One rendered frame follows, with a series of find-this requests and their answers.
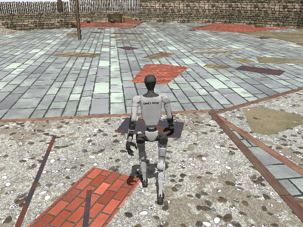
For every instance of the robot left hand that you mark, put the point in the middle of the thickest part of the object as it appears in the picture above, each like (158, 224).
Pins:
(128, 144)

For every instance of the humanoid robot head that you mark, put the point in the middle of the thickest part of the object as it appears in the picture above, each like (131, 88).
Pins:
(150, 82)

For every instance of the robot left forearm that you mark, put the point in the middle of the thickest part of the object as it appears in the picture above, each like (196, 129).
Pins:
(130, 130)

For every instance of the robot right hand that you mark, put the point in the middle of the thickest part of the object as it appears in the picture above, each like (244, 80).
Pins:
(168, 129)

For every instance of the left robot upper arm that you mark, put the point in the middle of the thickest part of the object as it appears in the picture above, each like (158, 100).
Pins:
(134, 108)

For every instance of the right robot upper arm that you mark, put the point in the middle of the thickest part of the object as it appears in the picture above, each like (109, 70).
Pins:
(167, 106)

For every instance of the robot right forearm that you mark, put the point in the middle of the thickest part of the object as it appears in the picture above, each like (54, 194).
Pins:
(171, 123)

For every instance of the robot left shin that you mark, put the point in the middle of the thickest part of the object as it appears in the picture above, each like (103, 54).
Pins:
(143, 167)

